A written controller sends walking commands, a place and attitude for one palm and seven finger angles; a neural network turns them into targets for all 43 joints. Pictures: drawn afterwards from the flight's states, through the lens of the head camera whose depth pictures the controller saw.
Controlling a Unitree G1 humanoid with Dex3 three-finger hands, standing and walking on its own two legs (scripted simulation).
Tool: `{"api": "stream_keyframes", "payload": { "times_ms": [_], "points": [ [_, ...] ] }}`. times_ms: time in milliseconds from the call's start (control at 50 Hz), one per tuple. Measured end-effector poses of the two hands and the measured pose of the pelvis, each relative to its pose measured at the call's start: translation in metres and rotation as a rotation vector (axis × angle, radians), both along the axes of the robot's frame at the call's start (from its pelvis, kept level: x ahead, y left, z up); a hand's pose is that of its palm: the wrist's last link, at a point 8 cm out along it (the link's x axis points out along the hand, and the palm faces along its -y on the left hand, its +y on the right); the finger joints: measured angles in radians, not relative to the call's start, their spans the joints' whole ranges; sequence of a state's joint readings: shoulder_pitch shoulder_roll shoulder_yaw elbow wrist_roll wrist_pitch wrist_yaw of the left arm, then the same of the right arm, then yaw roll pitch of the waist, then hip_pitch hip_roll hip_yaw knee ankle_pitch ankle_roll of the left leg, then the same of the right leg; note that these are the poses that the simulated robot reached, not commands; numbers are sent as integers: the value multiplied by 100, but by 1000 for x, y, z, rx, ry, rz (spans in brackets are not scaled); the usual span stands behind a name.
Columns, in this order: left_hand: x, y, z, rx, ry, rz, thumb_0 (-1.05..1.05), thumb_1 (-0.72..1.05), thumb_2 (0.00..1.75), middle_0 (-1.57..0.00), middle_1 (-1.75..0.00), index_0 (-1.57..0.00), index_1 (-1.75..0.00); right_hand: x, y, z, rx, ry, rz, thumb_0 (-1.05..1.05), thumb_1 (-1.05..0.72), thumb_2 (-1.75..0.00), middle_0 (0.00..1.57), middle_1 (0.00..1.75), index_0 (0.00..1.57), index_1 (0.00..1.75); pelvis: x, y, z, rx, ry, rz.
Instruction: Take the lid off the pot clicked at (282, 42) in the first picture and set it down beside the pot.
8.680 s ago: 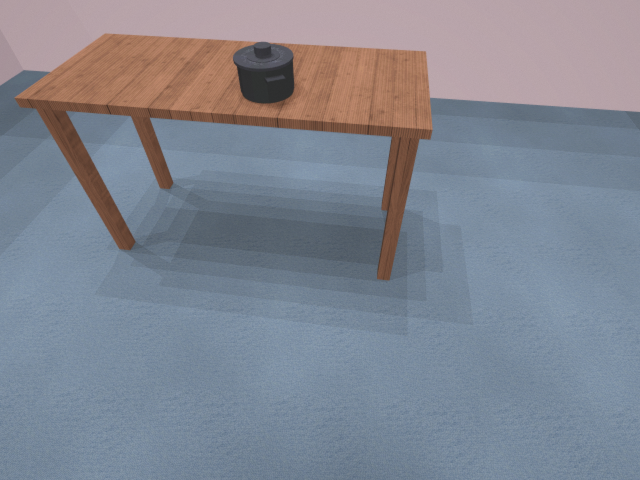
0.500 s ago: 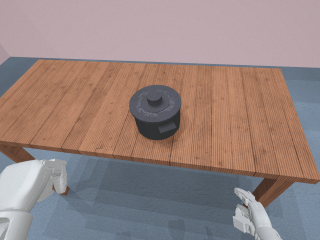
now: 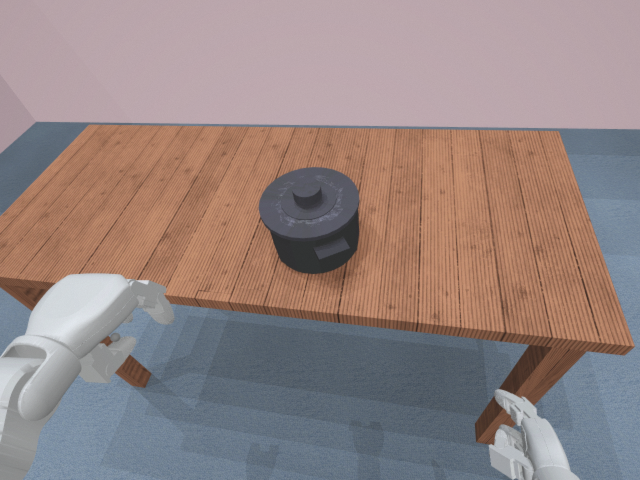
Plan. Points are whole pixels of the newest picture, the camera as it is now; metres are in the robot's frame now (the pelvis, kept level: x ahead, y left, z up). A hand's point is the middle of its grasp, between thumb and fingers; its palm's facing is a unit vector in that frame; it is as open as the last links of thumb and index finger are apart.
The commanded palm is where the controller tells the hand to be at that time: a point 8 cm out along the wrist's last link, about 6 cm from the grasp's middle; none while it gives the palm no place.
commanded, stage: reach forward and open the fingers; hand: left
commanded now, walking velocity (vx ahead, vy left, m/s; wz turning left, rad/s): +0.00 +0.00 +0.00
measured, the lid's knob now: (307, 191) +0.53 +0.09 +0.05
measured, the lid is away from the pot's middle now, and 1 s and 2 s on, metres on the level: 0.00 0.00 0.00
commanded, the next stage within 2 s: move the open hand above the knob in 0.38 s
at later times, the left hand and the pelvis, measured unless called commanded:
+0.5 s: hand (131, 279) +0.29 +0.25 +0.13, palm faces -0.13 -0.06 -0.99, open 10.1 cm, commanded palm +0.27 +0.24 +0.18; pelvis -0.01 +0.01 +0.00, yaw +0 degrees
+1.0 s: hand (189, 236) +0.36 +0.21 +0.13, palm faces -0.18 -0.01 -0.98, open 10.1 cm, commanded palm +0.34 +0.20 +0.18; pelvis +0.01 +0.00 +0.00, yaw +0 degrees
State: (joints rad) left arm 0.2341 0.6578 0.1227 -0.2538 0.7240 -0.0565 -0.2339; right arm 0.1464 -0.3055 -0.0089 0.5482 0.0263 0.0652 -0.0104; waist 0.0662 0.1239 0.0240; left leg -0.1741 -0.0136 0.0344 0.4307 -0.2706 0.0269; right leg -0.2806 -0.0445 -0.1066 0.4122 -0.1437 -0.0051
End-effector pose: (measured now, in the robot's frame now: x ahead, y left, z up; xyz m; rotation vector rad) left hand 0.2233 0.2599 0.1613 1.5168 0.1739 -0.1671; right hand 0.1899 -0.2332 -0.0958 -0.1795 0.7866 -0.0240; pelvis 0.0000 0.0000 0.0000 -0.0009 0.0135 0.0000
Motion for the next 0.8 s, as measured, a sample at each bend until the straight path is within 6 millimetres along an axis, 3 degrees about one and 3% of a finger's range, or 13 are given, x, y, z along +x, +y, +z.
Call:
{"api": "stream_keyframes", "payload": {
  "times_ms": [60, 180, 280, 340, 460, 600, 720, 800],
  "points": [
    [2, -8, 4, 42, -14, -64, 0, -2, 131, -95, -42, -95, -42, -8, 3, -2, 2, 13, -2, 1, -91, -90, 20, 30, 20, 30, -3, 1, 0, 3, -6, -3],
    [20, 12, 11, 26, -52, 22, 0, -17, 135, -89, -23, -89, -23, -22, 10, -4, 30, 32, -12, 1, -91, -90, 20, 30, 20, 30, -12, 3, 0, 7, -22, -6],
    [25, -9, 2, -3, -16, -37, 0, -24, 137, -86, -14, -86, -14, -25, 14, -3, 38, 16, -12, 1, -91, -90, 20, 30, 20, 30, -14, 7, 0, 9, -23, -12],
    [32, -14, 5, 52, -15, -92, 0, -26, 138, -85, -11, -85, -12, -25, 15, -2, 27, 17, -16, 1, -91, -90, 20, 30, 20, 30, -14, 7, 0, 10, -29, -12],
    [53, 2, 27, 13, -99, -3, 0, -28, 139, -84, -9, -84, -10, -22, 15, -1, 38, 17, -14, 1, -91, -90, 20, 30, 20, 30, -14, 8, 0, 10, -24, -8],
    [66, -25, 6, 23, 4, -54, 0, -29, 140, -84, -8, -84, -9, -12, 14, -2, 38, 20, -6, 1, -91, -90, 20, 30, 20, 30, -9, 10, 0, 11, -12, -6],
    [91, -24, 25, 34, -40, -35, 0, -29, 140, -84, -8, -85, -9, -4, 15, -2, 40, 20, 2, 1, -91, -90, 20, 30, 20, 30, -3, 8, 1, 11, -1, 3],
    [102, -30, 18, -11, -8, 2, 0, -29, 140, -84, -8, -84, -9, 0, 16, -3, 71, 24, 3, 1, -91, -90, 20, 30, 20, 30, 2, 8, 0, 10, 10, 0]
  ]
}}
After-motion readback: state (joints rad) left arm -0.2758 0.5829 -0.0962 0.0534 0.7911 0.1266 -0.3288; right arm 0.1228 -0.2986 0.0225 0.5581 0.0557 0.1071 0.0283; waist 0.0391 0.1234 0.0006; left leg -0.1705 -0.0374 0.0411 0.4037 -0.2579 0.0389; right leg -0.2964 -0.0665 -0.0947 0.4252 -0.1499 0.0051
